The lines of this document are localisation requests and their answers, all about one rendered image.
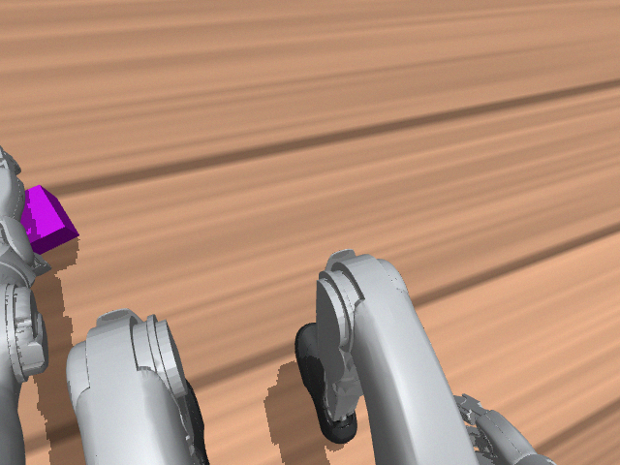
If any right robot hand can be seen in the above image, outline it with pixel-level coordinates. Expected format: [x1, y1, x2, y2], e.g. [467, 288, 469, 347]
[453, 393, 537, 465]

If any left robot arm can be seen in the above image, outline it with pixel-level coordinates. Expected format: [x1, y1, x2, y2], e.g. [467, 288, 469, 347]
[0, 215, 48, 465]

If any right robot foot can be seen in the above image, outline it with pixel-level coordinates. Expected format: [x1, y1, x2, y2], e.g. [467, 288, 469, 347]
[294, 323, 357, 444]

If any left robot hand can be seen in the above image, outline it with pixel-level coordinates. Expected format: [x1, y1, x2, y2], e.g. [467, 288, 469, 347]
[0, 145, 51, 276]

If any cube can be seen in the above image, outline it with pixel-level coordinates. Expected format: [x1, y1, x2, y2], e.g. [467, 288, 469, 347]
[20, 185, 79, 255]

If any left robot foot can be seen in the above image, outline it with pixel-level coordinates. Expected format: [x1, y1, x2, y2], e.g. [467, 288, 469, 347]
[184, 379, 210, 465]

